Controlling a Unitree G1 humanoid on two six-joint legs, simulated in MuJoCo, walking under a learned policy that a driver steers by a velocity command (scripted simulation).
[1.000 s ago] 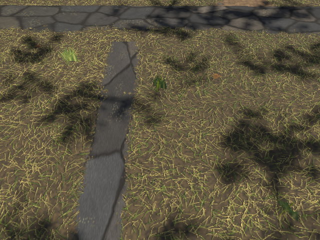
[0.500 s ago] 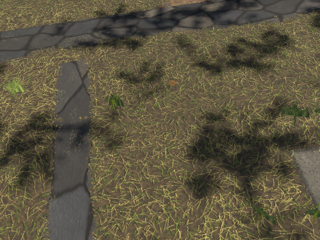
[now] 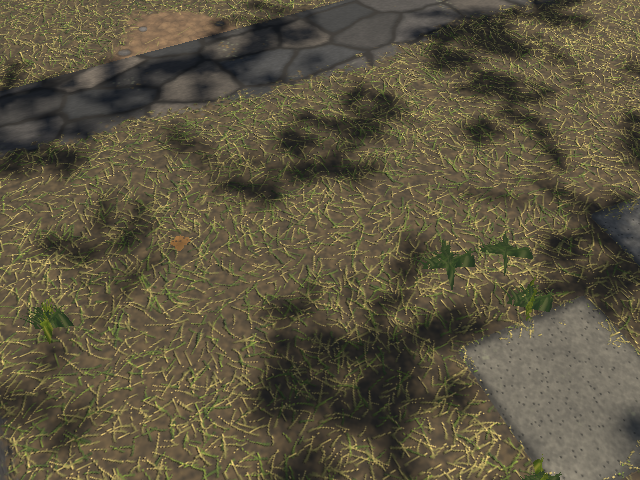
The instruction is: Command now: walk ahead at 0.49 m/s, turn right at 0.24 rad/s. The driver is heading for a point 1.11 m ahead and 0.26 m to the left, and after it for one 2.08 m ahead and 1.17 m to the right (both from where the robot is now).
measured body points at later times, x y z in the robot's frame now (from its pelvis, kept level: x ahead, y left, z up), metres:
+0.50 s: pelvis +0.26 -0.05 +0.00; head +0.28 -0.06 +0.45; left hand +0.28 +0.22 -0.12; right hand +0.35 -0.30 -0.14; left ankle +0.28 +0.10 -0.66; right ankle +0.25 -0.12 -0.74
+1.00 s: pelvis +0.51 +0.06 +0.00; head +0.53 +0.08 +0.44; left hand +0.52 +0.34 -0.13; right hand +0.67 -0.18 -0.13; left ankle +0.50 +0.09 -0.74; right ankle +0.60 -0.10 -0.66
